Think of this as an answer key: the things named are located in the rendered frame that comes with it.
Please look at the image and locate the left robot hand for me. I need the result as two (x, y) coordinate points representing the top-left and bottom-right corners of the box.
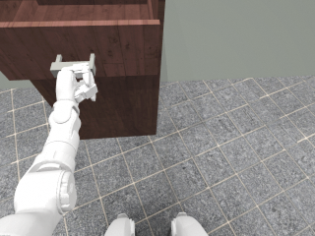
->
(56, 63), (98, 106)

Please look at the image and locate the left robot thigh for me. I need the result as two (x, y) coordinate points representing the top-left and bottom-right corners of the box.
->
(104, 217), (135, 236)

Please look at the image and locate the left robot upper arm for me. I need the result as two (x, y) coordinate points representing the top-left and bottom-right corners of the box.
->
(0, 169), (77, 236)

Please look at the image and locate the drawer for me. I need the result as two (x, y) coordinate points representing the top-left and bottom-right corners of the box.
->
(0, 0), (160, 81)

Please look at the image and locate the cabinet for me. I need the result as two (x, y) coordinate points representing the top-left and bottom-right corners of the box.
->
(0, 0), (165, 140)

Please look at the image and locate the robot right shin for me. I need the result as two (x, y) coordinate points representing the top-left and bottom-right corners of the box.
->
(176, 212), (187, 217)

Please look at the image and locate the handle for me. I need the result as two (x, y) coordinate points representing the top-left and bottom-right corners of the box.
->
(50, 53), (96, 78)

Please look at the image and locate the left robot forearm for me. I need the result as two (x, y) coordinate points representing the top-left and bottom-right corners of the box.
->
(14, 100), (82, 212)

